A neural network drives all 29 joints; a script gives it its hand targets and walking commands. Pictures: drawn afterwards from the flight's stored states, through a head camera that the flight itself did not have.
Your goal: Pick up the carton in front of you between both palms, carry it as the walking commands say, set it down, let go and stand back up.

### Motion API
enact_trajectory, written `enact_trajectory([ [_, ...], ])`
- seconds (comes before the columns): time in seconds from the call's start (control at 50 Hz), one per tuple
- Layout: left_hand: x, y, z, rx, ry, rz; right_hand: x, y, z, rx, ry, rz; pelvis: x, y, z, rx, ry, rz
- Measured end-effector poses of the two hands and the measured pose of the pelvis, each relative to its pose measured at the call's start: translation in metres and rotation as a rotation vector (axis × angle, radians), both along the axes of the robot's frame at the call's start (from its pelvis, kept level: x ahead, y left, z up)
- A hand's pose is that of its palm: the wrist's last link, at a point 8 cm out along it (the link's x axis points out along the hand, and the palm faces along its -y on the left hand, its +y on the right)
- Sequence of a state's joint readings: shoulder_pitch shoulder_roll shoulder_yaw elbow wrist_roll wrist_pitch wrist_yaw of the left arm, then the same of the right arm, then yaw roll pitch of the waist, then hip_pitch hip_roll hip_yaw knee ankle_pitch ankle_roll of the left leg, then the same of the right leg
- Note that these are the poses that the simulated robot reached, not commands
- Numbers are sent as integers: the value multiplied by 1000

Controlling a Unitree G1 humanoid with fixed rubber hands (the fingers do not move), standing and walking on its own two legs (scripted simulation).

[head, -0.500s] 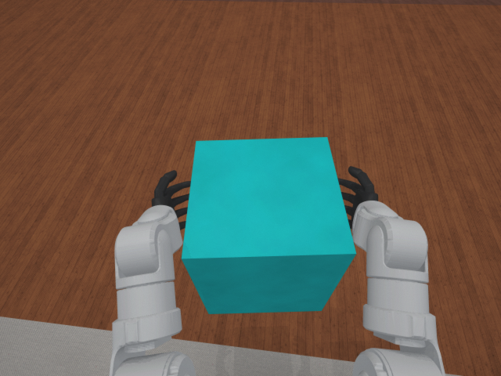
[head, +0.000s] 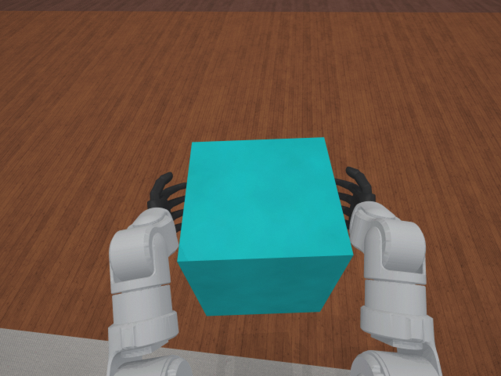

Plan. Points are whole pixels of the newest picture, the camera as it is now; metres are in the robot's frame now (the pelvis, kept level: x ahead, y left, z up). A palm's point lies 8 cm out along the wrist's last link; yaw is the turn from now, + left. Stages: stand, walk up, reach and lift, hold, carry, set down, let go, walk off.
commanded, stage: carry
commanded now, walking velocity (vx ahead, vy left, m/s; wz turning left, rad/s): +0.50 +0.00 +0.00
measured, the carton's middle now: (260, 233) +0.33 +0.00 +0.05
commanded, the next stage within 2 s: none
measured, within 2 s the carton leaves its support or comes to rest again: neither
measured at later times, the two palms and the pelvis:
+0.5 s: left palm (171, 132) +0.52 +0.17 +0.14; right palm (327, 127) +0.51 -0.14 +0.14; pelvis +0.17 +0.02 -0.01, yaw -1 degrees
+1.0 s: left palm (197, 75) +0.78 +0.14 +0.12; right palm (311, 70) +0.80 -0.16 +0.12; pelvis +0.45 -0.02 +0.01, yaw -1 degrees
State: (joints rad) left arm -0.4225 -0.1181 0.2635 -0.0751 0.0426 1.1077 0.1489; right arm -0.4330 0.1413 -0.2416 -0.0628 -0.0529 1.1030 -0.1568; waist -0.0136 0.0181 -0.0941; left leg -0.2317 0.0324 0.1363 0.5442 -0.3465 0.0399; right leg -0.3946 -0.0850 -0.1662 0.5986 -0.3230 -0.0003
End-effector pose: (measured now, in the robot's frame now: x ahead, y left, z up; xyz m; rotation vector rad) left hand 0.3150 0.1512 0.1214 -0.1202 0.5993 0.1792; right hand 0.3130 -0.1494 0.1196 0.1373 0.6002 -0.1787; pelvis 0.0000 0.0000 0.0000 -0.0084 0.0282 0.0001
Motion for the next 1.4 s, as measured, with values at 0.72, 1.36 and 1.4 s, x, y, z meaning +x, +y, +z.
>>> enact_trajectory([
  [0.72, 319, -3, 9, -52, -32, -58, 293, -4, 21, -24, -37, -92, 279, 22, 10, -15, 63, -24],
  [1.36, 690, 3, 51, 4, -88, -57, 678, 3, 57, -41, -95, -23, 661, 15, 16, 33, 45, -50],
  [1.4, 715, 0, 46, 8, -45, -93, 693, 1, 51, -38, -49, -58, 681, 22, 20, 26, 39, -48],
])
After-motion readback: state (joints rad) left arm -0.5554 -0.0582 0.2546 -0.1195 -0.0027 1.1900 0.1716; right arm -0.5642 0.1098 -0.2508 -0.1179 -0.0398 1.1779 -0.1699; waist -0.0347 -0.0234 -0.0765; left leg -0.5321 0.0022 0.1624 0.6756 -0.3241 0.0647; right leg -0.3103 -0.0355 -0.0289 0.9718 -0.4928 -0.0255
